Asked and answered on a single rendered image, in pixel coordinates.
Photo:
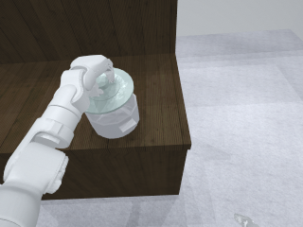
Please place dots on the left robot upper arm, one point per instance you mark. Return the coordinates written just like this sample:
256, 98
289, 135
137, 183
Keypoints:
38, 170

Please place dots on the table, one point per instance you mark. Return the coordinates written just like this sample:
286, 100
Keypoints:
39, 39

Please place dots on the pot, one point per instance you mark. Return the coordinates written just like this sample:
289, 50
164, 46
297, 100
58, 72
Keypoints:
118, 123

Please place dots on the robot left hand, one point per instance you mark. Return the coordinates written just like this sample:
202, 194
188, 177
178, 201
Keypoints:
99, 64

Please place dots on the lid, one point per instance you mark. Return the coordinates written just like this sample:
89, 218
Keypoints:
115, 96

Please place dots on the robot right hand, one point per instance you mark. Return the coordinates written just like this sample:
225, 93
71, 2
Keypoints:
244, 221

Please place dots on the knob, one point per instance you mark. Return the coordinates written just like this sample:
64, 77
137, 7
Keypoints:
103, 82

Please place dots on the left robot forearm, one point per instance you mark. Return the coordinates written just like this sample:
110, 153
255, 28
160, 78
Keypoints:
55, 128

